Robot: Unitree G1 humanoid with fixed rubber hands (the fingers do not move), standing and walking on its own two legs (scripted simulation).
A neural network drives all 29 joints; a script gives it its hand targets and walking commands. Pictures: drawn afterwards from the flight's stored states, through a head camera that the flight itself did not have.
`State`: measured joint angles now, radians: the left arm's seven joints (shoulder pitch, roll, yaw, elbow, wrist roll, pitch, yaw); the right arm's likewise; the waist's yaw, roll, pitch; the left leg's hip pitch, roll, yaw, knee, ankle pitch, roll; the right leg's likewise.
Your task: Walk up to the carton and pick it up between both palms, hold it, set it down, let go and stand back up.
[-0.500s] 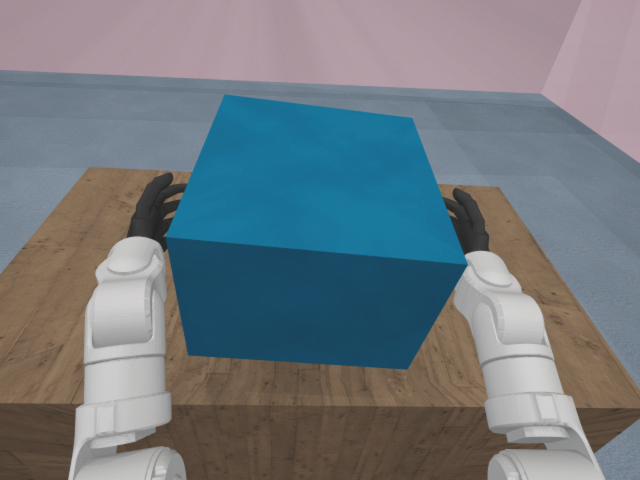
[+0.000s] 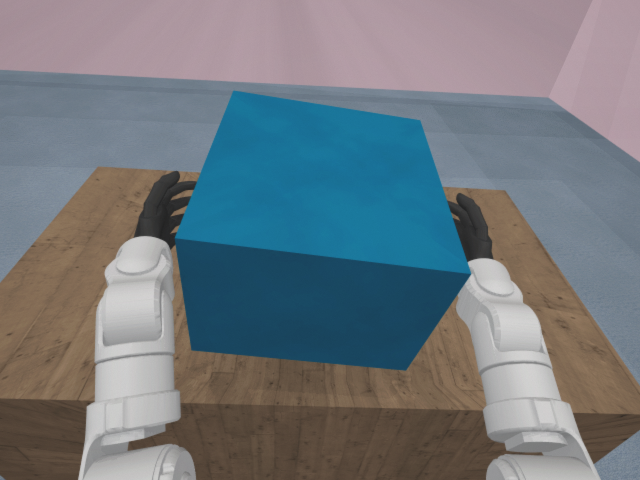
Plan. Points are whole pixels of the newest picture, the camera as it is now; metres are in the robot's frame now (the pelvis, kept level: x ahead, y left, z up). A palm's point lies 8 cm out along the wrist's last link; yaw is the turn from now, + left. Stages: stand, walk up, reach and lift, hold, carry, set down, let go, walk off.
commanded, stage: set down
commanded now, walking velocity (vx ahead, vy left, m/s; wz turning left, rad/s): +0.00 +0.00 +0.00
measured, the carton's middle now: (316, 224) +0.43 +0.02 +0.14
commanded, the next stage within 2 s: none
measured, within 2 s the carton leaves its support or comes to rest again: neither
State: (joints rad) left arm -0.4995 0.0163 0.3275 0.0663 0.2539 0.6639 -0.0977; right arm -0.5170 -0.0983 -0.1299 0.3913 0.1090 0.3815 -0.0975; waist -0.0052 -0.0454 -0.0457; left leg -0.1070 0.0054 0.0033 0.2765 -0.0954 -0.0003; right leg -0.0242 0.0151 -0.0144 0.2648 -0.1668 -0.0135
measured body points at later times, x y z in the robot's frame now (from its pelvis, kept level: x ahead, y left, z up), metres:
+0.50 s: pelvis +0.02 -0.03 +0.00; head +0.01 +0.00 +0.45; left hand +0.35 +0.21 +0.12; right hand +0.40 -0.16 +0.11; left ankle +0.04 +0.12 -0.75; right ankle -0.01 -0.11 -0.75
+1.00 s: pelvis +0.02 -0.02 +0.00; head +0.02 +0.01 +0.45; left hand +0.37 +0.22 +0.10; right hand +0.43 -0.15 +0.10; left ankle +0.04 +0.12 -0.75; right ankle -0.01 -0.11 -0.75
